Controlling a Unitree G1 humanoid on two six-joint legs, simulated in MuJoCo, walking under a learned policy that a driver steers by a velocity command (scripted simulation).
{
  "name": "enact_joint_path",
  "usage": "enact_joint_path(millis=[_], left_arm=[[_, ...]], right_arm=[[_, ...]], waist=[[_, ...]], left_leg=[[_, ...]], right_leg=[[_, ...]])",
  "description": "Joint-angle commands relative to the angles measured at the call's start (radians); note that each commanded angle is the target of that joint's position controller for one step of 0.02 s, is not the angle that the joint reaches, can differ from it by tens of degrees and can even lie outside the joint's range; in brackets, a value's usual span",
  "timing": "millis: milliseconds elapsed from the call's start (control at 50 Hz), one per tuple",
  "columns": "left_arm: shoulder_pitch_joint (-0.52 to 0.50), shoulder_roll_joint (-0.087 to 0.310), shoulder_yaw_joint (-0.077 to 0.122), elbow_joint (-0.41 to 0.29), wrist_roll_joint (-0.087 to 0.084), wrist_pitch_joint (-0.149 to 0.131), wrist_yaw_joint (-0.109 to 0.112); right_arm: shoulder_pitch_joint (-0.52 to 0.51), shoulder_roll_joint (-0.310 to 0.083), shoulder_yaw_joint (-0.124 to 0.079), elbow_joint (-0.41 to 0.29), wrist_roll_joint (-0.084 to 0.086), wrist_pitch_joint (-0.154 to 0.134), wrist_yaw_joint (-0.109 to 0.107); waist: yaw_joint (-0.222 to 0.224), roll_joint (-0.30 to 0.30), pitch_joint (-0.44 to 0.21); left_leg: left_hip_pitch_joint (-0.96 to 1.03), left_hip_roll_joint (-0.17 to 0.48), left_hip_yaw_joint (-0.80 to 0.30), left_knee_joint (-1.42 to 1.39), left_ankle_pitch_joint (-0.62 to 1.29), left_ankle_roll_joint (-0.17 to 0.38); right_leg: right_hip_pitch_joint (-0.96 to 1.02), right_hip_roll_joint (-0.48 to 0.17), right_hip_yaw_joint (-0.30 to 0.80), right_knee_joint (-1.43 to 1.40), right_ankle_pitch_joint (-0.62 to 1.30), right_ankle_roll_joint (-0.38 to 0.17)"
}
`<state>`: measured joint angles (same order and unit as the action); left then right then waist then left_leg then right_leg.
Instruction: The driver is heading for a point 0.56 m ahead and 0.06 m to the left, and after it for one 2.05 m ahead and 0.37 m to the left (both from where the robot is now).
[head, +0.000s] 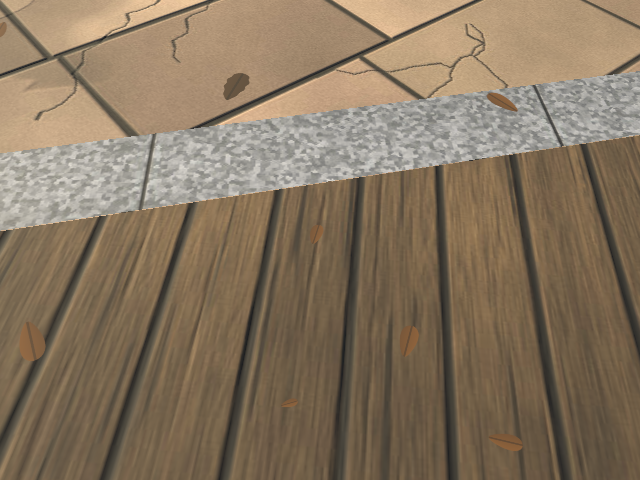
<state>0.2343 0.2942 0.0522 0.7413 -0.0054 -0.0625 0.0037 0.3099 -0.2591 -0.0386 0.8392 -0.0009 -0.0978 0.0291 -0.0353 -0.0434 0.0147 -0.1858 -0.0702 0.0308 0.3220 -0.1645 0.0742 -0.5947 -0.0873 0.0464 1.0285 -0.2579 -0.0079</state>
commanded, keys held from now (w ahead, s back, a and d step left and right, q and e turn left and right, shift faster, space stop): w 0.24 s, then w+q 0.40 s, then q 0.20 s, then no key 0.16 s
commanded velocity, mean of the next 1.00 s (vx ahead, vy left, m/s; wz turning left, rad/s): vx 0.41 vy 0.00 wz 0.28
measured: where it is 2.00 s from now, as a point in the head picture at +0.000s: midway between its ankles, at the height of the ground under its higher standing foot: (315, 438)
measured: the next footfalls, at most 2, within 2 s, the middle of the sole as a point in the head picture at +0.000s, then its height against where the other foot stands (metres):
right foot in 0.30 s outside the picture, level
left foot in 0.82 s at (254, 438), level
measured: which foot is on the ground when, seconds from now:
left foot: down 0.00-0.32, up 0.34-0.80, down 0.82-1.00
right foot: up 0.00-0.28, down 0.30-0.82, up 0.84-1.00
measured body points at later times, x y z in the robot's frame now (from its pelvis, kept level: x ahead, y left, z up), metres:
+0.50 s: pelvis +0.28 -0.06 +0.00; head +0.30 -0.07 +0.45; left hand +0.36 +0.22 -0.11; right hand +0.38 -0.34 -0.13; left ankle +0.27 +0.10 -0.66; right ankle +0.30 -0.15 -0.75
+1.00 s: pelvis +0.48 +0.02 -0.02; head +0.53 +0.05 +0.43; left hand +0.52 +0.33 -0.13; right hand +0.72 -0.19 -0.11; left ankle +0.54 +0.11 -0.75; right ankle +0.50 -0.14 -0.66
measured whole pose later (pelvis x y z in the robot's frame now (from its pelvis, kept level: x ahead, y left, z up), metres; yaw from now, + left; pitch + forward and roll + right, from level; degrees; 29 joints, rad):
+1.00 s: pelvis +0.48 +0.02 -0.02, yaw +20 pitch +2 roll -1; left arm 0.13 0.31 0.06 0.78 0.00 -0.03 0.03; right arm 0.15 -0.28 -0.06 0.69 -0.01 -0.02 0.02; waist -0.01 -0.02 0.08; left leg -0.42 -0.08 0.00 0.48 -0.11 0.09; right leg -0.54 -0.05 0.03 1.19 -0.47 0.05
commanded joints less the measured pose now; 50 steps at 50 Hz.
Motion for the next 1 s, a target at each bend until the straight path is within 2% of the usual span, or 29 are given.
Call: enact_joint_path(millis=[20,100,200,260,280,300,320,340,360,380,400,420,440,460,500,540,640,700,740,780,800,820,840,860,880,900,920,960,1000], left_arm=[[-0.030,0.044,0.009,-0.074,0.006,-0.010,0.003],[-0.160,0.016,-0.003,-0.105,-0.001,-0.023,-0.011],[-0.285,0.027,-0.002,-0.156,-0.013,-0.036,-0.039],[-0.223,0.066,0.014,-0.151,-0.007,-0.043,-0.047],[-0.104,0.098,0.033,-0.119,-0.004,-0.044,-0.041],[0.069,0.153,0.055,-0.077,0.007,-0.044,-0.030],[0.205,0.255,0.079,-0.062,0.028,-0.038,-0.018],[0.234,0.203,0.067,-0.048,0.014,-0.029,-0.019],[0.176,0.139,0.047,-0.052,0.007,-0.026,-0.016],[0.108,0.109,0.036,-0.056,0.004,-0.025,-0.013],[0.044,0.080,0.027,-0.051,0.007,-0.029,-0.016],[-0.001,0.053,0.020,-0.050,0.011,-0.039,-0.020],[-0.028,0.049,0.021,-0.044,0.016,-0.046,-0.023],[-0.039,0.049,0.024,-0.035,0.017,-0.055,-0.025],[-0.045,0.066,0.032,-0.015,0.022,-0.065,-0.023],[-0.029,0.079,0.038,0.008,0.026,-0.066,-0.014],[0.014,0.120,0.049,0.043,0.016,-0.049,0.006],[0.036,0.142,0.056,0.063,0.004,-0.021,0.017],[0.030,0.165,0.063,0.065,-0.011,0.000,0.026],[-0.004,0.187,0.071,0.052,-0.026,0.018,0.038],[-0.024,0.178,0.068,0.044,-0.030,0.024,0.039],[0.010,0.149,0.056,0.038,-0.012,0.016,0.035],[0.119,0.015,0.017,0.008,0.056,0.002,0.019],[0.150,0.073,0.012,0.017,0.023,-0.016,0.003],[0.038,0.131,0.029,0.005,-0.020,-0.016,-0.001],[-0.015,0.121,0.026,-0.010,-0.021,-0.011,0.008],[-0.033,0.118,0.027,0.003,-0.004,0.002,0.022],[0.000,0.126,0.036,0.008,0.004,0.035,0.032],[0.033,0.095,0.030,0.018,0.007,0.048,0.040]], right_arm=[[-0.028,-0.162,-0.037,-0.052,0.006,-0.012,-0.012],[0.032,-0.174,-0.036,-0.022,0.017,0.002,-0.021],[0.107,-0.187,-0.039,0.023,0.022,0.028,-0.026],[0.091,-0.209,-0.047,0.030,0.024,0.042,-0.034],[0.070,-0.207,-0.045,0.027,0.024,0.047,-0.035],[0.056,-0.180,-0.032,0.008,0.014,0.045,-0.036],[0.133,-0.078,-0.001,-0.024,-0.001,0.028,-0.031],[0.175,-0.074,0.006,-0.006,0.018,0.009,-0.024],[0.095,-0.179,-0.026,-0.016,0.045,0.003,-0.021],[0.020,-0.181,-0.029,-0.038,0.051,0.002,-0.021],[-0.014,-0.163,-0.031,-0.043,0.041,0.009,-0.025],[-0.005,-0.152,-0.039,-0.036,0.031,0.024,-0.030],[0.028,-0.127,-0.037,-0.026,0.032,0.040,-0.031],[0.044,-0.101,-0.034,-0.020,0.032,0.053,-0.032],[0.025,-0.088,-0.038,-0.035,0.030,0.069,-0.036],[-0.021,-0.086,-0.041,-0.056,0.025,0.071,-0.035],[-0.180,-0.053,-0.026,-0.110,0.019,0.056,-0.001],[-0.259,-0.049,-0.024,-0.163,0.008,0.055,0.018],[-0.244,-0.071,-0.035,-0.186,0.006,0.057,0.030],[-0.128,-0.119,-0.061,-0.173,0.008,0.060,0.035],[-0.003,-0.165,-0.086,-0.144,0.009,0.058,0.028],[0.084,-0.242,-0.114,-0.130,0.005,0.062,0.003],[0.049,-0.342,-0.121,-0.148,-0.005,0.071,-0.018],[0.051,-0.305,-0.105,-0.200,-0.016,0.062,-0.007],[0.003,-0.241,-0.091,-0.215,-0.012,0.060,-0.001],[-0.061,-0.190,-0.077,-0.210,0.008,0.060,-0.004],[-0.107,-0.152,-0.063,-0.211,0.016,0.062,-0.009],[-0.149,-0.143,-0.056,-0.214,-0.008,0.067,-0.015],[-0.159,-0.155,-0.058,-0.207,-0.018,0.059,-0.017]], waist=[[0.018,0.103,-0.007],[-0.031,0.102,0.015],[-0.059,0.107,0.050],[0.002,0.131,0.007],[0.073,0.124,-0.063],[0.148,0.101,-0.193],[0.152,-0.098,-0.365],[0.150,-0.226,-0.470],[0.158,-0.120,-0.297],[0.133,-0.077,-0.175],[0.099,-0.032,-0.090],[0.065,-0.049,-0.047],[0.038,-0.065,-0.030],[0.024,-0.059,-0.021],[0.011,-0.038,0.004],[0.018,-0.021,0.018],[0.076,0.007,0.055],[0.095,0.009,0.080],[0.073,-0.024,0.041],[0.005,-0.053,-0.036],[-0.064,-0.026,-0.100],[-0.101,0.081,-0.168],[0.028,0.343,-0.264],[-0.019,0.230,-0.515],[-0.053,0.113,-0.432],[-0.025,0.066,-0.289],[0.000,0.032,-0.202],[0.055,0.086,-0.155],[0.073,0.108,-0.159]], left_leg=[[0.056,0.268,-0.202,-0.178,0.278,0.164],[0.066,0.228,-0.118,-0.180,0.272,0.123],[0.212,0.300,-0.149,-0.122,0.286,0.116],[0.259,0.314,-0.157,-0.007,0.506,0.088],[0.227,0.277,-0.133,0.122,0.630,0.068],[0.083,0.226,-0.107,0.334,0.549,0.038],[-0.294,0.087,-0.042,0.719,0.121,-0.027],[-0.478,0.021,-0.141,0.918,-0.417,-0.043],[-0.564,0.083,-0.177,0.990,-0.376,-0.038],[-0.570,0.132,-0.144,0.965,-0.284,-0.037],[-0.538,0.164,-0.129,0.909,-0.217,-0.043],[-0.487,0.191,-0.135,0.862,-0.165,-0.048],[-0.430,0.202,-0.135,0.849,-0.131,-0.056],[-0.407,0.204,-0.131,0.844,-0.110,-0.063],[-0.441,0.207,-0.143,0.812,-0.045,-0.075],[-0.495,0.207,-0.157,0.730,0.051,-0.083],[-0.478,0.190,-0.070,0.446,0.246,-0.069],[-0.475,0.162,-0.011,0.337,0.212,-0.054],[-0.425,0.125,0.024,0.311,0.131,-0.031],[-0.281,0.057,0.065,0.288,0.047,0.006],[-0.115,0.019,0.067,0.202,0.126,0.037],[0.118,0.086,-0.059,0.154,0.449,0.084],[0.440,0.339,-0.421,0.282,0.982,0.243],[0.526,0.473,-0.700,0.178,0.828,0.385],[0.443,0.420,-0.572,0.130,0.707,0.336],[0.307,0.370,-0.461,0.107,0.583,0.279],[0.165,0.335,-0.401,0.076,0.517,0.241],[-0.043,0.295,-0.335,0.019,0.493,0.219],[-0.099,0.272,-0.272,0.005,0.556,0.219]], right_leg=[[-0.094,-0.040,0.006,-0.128,0.136,0.024],[-0.031,-0.005,-0.030,-0.372,0.335,0.021],[-0.058,0.026,-0.033,-0.494,0.290,-0.011],[0.078,0.064,-0.051,-0.541,0.185,-0.054],[0.257,0.089,-0.073,-0.578,0.206,-0.080],[0.550,0.018,-0.012,-0.534,0.254,-0.125],[0.968,-0.251,0.350,-0.521,0.230,-0.244],[1.048,-0.359,0.656,-0.655,0.080,-0.323],[0.913,-0.319,0.539,-0.693,-0.014,-0.271],[0.762,-0.276,0.392,-0.725,-0.008,-0.231],[0.620,-0.231,0.293,-0.775,0.033,-0.209],[0.526,-0.194,0.211,-0.816,0.079,-0.190],[0.457,-0.177,0.155,-0.854,0.107,-0.184],[0.418,-0.172,0.110,-0.879,0.154,-0.189],[0.398,-0.171,0.027,-0.907,0.235,-0.193],[0.429,-0.166,-0.040,-0.912,0.294,-0.191],[0.494,-0.152,-0.176,-0.919,0.327,-0.160],[0.574,-0.170,-0.228,-0.829,0.559,-0.143],[0.631,-0.183,-0.242,-0.733,0.745,-0.121],[0.648,-0.173,-0.250,-0.546,0.941,-0.089],[0.606,-0.135,-0.265,-0.366,0.895,-0.054],[0.430,-0.070,-0.273,-0.099,0.596,0.013],[0.049,0.100,-0.225,0.269,-0.427,0.084],[-0.022,0.140,0.021,0.439,-0.495,0.082],[-0.061,0.085,0.058,0.427,-0.396,0.060],[-0.105,0.045,0.030,0.345,-0.301,0.051],[-0.075,0.009,0.025,0.276,-0.246,0.054],[0.069,-0.001,0.021,0.202,-0.192,0.055],[0.121,0.009,0.006,0.113,-0.162,0.065]])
